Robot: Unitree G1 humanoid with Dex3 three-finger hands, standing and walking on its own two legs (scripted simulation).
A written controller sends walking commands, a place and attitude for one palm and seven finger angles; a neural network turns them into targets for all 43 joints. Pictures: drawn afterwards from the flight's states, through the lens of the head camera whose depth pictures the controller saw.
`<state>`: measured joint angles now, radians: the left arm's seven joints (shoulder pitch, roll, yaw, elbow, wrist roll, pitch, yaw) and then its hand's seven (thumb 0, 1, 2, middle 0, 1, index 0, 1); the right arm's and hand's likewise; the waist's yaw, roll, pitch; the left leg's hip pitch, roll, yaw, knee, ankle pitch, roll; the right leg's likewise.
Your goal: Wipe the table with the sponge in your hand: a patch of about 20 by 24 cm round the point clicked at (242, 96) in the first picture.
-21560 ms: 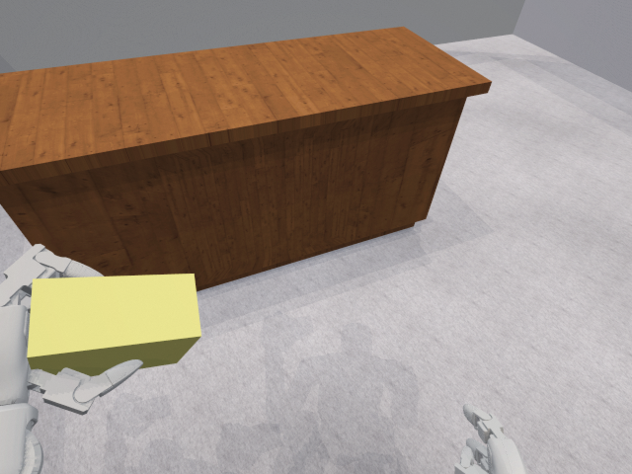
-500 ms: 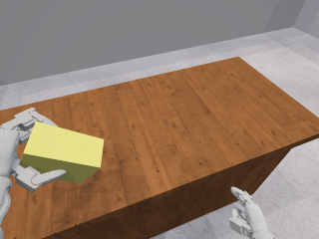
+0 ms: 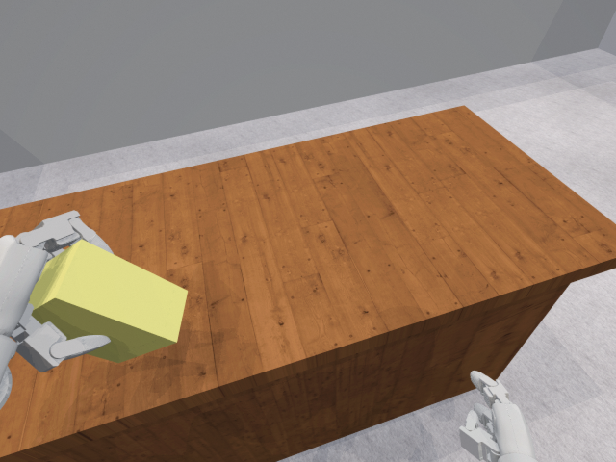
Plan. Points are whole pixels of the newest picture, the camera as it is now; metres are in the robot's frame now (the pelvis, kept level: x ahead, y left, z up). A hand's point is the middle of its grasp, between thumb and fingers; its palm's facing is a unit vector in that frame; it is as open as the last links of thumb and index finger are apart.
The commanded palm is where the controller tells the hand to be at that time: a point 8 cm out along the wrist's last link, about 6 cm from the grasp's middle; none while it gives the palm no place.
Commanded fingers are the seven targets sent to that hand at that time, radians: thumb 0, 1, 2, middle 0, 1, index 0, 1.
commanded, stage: turn the palm down, sponge in hand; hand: left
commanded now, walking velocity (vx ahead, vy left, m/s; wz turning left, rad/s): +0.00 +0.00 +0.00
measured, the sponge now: (120, 315) +0.23 +0.24 +0.12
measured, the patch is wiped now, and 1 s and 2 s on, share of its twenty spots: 0.00 0.00 0.00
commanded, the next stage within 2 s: move the sponge above the wiping area in 1.44 s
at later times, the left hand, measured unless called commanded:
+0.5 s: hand (46, 285) +0.23 +0.30 +0.17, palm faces +0.23 -0.28 -0.93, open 10.6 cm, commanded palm +0.19 +0.31 +0.22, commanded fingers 0.00 0.10 1.30 -1.20 -1.60 -1.20 -1.60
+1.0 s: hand (32, 283) +0.24 +0.33 +0.17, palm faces +0.13 -0.09 -0.99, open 10.6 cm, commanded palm +0.19 +0.32 +0.22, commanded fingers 0.00 0.10 1.30 -1.20 -1.60 -1.20 -1.60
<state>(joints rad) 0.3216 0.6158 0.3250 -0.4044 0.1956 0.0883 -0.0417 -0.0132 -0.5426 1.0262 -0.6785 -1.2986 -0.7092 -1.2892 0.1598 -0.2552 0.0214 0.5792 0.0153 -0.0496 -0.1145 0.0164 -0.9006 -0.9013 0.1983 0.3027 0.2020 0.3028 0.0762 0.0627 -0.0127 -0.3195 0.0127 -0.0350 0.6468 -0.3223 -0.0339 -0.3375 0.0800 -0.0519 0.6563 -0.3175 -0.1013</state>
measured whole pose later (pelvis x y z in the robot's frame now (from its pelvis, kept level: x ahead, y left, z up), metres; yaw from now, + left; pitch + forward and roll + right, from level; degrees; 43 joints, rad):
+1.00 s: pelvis -0.01 +0.04 +0.02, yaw -1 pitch -4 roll +1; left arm 0.11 0.58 0.00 -0.32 0.81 0.48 -0.07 -0.01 -0.54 1.03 -0.68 -1.30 -0.71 -1.29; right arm 0.00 -0.28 0.05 0.65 0.05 0.05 -0.09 0.02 -0.90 -0.90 0.20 0.30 0.17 0.30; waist 0.12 0.10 0.02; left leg -0.15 -0.04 0.01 0.42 -0.20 0.02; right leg -0.18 0.03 0.00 0.46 -0.21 -0.05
